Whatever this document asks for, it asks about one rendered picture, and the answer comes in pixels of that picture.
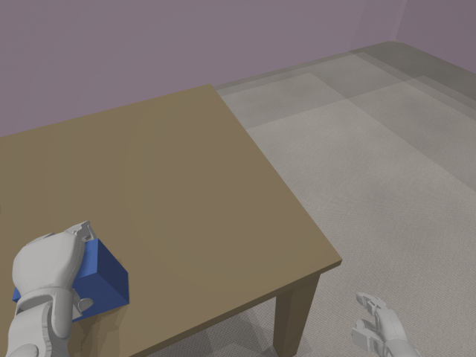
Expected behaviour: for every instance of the robot left hand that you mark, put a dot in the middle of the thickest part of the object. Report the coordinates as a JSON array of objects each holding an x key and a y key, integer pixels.
[{"x": 54, "y": 260}]

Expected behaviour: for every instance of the robot right forearm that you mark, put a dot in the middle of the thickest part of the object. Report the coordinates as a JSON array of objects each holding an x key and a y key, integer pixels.
[{"x": 399, "y": 348}]

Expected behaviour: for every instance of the table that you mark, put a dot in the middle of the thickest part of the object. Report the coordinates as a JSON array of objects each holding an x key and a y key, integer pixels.
[{"x": 186, "y": 202}]

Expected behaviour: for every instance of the robot left forearm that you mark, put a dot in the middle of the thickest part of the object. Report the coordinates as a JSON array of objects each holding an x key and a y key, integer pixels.
[{"x": 42, "y": 324}]

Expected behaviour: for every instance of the robot right hand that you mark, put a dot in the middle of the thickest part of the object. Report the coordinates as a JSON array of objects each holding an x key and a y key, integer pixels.
[{"x": 371, "y": 337}]

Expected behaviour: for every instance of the sponge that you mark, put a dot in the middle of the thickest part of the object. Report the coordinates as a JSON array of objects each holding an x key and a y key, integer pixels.
[{"x": 100, "y": 277}]

